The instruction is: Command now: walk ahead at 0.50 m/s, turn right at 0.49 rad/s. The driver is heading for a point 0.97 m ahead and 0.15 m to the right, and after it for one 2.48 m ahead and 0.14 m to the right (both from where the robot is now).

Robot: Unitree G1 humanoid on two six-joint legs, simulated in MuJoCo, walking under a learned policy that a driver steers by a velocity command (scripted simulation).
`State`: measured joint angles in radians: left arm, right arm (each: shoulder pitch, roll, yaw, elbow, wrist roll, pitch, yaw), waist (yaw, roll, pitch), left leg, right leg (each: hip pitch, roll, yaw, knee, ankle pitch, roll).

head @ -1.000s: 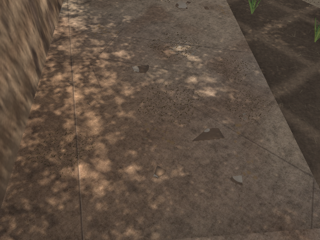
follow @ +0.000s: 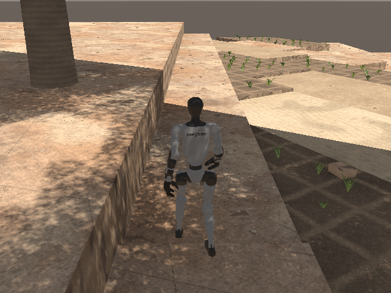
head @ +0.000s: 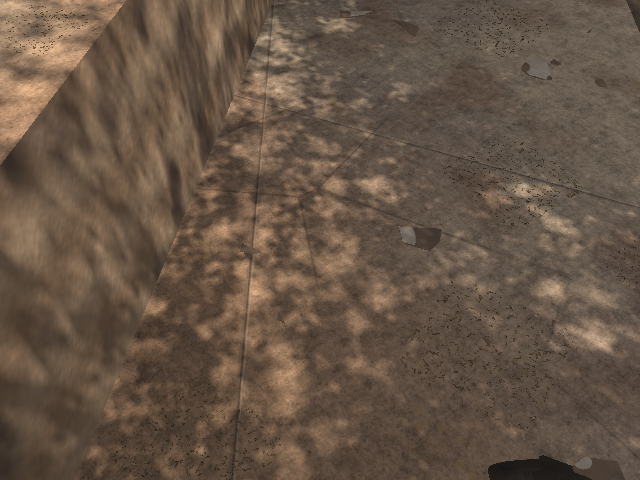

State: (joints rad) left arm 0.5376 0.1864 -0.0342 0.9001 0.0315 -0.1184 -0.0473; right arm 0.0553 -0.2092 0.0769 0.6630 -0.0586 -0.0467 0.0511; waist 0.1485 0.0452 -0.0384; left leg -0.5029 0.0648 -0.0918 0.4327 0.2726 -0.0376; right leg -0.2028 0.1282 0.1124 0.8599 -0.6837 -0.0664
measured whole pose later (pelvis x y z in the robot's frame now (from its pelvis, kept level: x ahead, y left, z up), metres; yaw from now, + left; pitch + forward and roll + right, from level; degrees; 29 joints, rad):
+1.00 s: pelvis +0.54 -0.14 -0.07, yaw -17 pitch +3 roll -2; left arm 0.31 0.25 0.08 0.84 0.00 -0.07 0.01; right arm 0.08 -0.25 -0.05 0.81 0.02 -0.07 0.05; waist 0.05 0.05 0.01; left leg -0.62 0.03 0.00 0.56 0.06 0.07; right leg 0.09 0.08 -0.09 0.22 -0.36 -0.06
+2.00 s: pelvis +0.90 -0.20 -0.07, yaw +16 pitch +1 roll -1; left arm 0.13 0.30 0.07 0.79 0.00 0.01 0.01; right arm 0.16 -0.27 -0.06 0.62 -0.02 0.05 -0.01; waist 0.02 -0.03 0.04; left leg -0.33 0.00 0.00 0.57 -0.26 0.03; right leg -0.38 -0.08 -0.09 0.70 -0.42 0.03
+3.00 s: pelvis +0.91 -0.21 -0.06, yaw -11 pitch +1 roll +1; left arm 0.13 0.31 0.05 0.73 0.01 0.04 0.03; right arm 0.15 -0.28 -0.07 0.78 -0.03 -0.03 -0.01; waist 0.00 -0.04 0.03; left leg -0.25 -0.04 -0.05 0.48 -0.24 0.01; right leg -0.32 0.11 0.21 0.68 -0.47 0.00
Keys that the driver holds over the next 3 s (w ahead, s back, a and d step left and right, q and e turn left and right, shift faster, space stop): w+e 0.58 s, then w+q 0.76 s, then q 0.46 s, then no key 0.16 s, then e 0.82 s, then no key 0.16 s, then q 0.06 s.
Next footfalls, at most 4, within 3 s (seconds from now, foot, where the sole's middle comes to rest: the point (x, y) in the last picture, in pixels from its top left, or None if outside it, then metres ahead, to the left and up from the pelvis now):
0.06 left None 0.19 0.14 -0.84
0.50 right None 0.40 -0.19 -0.84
1.06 left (431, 398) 0.77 -0.11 -0.84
1.50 right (521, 324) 1.01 -0.34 -0.84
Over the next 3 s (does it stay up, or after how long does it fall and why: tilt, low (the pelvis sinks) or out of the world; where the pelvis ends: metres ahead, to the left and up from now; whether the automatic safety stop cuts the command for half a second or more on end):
stays up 0.91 -0.21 -0.06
